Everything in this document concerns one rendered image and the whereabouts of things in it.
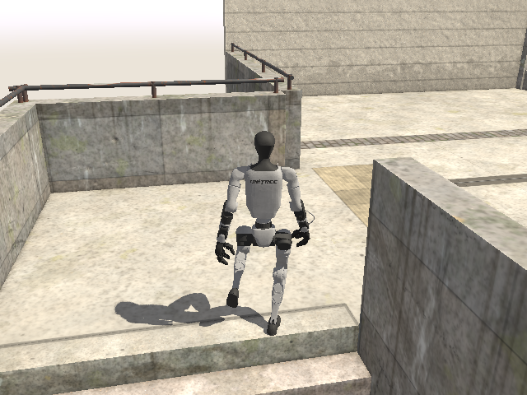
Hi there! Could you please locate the robot right upper arm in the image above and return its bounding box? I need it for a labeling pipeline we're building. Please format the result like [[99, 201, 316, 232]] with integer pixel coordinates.
[[282, 167, 302, 211]]

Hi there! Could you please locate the robot left upper arm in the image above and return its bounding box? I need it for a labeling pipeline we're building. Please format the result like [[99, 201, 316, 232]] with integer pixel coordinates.
[[225, 166, 247, 213]]

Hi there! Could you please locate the robot right forearm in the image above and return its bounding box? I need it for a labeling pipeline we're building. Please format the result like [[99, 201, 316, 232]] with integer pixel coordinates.
[[294, 200, 310, 233]]

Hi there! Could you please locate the robot right hand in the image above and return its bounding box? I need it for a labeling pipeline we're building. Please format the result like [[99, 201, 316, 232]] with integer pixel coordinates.
[[291, 229, 310, 247]]

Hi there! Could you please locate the humanoid robot head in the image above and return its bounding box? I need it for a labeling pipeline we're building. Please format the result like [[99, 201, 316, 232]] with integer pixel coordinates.
[[250, 131, 278, 171]]

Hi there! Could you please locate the robot left hand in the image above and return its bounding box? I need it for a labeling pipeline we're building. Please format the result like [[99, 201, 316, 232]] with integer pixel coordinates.
[[215, 241, 235, 265]]

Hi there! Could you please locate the robot left thigh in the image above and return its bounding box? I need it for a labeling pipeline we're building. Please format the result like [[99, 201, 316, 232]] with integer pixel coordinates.
[[236, 225, 253, 253]]

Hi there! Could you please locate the robot left forearm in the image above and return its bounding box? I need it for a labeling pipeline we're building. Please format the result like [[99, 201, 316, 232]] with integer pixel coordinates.
[[217, 200, 233, 243]]

